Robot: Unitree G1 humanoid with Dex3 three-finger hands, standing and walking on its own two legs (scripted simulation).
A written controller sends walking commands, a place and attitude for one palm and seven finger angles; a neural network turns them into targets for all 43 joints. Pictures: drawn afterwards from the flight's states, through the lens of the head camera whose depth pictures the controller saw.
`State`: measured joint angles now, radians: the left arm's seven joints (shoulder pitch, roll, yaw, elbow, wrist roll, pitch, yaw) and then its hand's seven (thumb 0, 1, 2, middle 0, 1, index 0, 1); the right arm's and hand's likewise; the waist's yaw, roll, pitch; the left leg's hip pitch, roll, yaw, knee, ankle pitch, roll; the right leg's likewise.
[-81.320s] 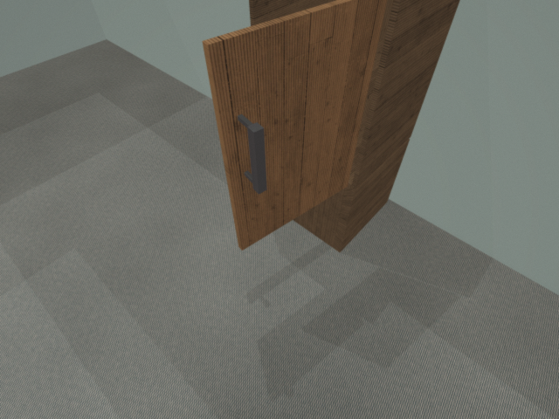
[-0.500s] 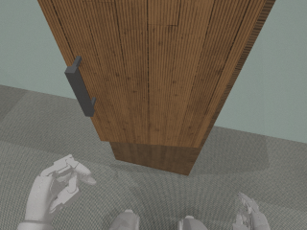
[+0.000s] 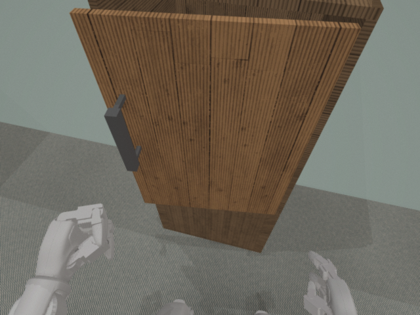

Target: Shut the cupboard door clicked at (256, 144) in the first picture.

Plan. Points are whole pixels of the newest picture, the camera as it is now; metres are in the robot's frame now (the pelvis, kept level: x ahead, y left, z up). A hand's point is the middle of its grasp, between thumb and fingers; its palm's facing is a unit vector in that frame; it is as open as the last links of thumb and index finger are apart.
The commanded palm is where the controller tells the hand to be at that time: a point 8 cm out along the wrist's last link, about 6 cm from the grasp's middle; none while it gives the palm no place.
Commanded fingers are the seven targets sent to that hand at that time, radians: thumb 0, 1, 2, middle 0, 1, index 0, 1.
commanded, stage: raise the hand and make a fist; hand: left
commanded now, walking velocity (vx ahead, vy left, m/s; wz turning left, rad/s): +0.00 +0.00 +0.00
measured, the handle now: (127, 135) +0.45 +0.22 +0.08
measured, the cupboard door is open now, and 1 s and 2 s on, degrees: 9 9 9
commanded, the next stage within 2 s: bring the fist close to the handle in 0.44 s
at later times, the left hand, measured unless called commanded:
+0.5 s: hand (108, 240) +0.22 +0.18 +0.08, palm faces -0.02 -1.00 -0.05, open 3.1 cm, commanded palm +0.20 +0.24 +0.08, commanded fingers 0.00 0.90 0.90 -1.30 -1.50 -1.30 -1.50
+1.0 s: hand (114, 209) +0.27 +0.19 +0.08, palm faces -0.03 -1.00 -0.03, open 3.1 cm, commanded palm +0.25 +0.24 +0.08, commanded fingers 0.00 0.90 0.90 -1.30 -1.50 -1.30 -1.50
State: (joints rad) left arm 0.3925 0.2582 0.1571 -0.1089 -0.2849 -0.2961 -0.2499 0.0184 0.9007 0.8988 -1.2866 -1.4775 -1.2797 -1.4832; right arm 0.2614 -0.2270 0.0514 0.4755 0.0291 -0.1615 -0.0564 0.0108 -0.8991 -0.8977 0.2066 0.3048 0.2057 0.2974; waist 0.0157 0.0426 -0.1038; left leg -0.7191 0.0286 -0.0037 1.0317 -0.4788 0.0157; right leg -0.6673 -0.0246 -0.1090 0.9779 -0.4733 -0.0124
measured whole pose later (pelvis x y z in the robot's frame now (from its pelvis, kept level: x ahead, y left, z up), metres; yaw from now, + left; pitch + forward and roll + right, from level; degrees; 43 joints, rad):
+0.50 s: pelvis +0.00 +0.00 +0.01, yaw +0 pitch +9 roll -2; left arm 0.36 0.25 0.17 -0.06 -0.30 -0.31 -0.27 0.02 0.90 0.90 -1.30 -1.50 -1.30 -1.50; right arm 0.27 -0.25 0.03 0.50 0.03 -0.18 -0.06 0.01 -0.90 -0.90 0.20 0.30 0.20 0.30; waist 0.01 0.04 -0.09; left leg -0.68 0.03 0.01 0.99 -0.46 0.01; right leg -0.64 -0.02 -0.10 0.95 -0.46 -0.01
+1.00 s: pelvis -0.01 +0.00 +0.01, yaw -1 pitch +9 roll -1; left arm 0.10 0.26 0.21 0.16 -0.29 -0.27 -0.29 0.02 0.90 0.90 -1.30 -1.50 -1.30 -1.50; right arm 0.27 -0.26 0.04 0.54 0.04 -0.17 -0.06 0.01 -0.90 -0.90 0.21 0.30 0.20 0.30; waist 0.00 0.03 -0.08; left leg -0.68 0.02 0.02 0.96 -0.43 0.01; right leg -0.65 -0.03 -0.09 0.94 -0.44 -0.01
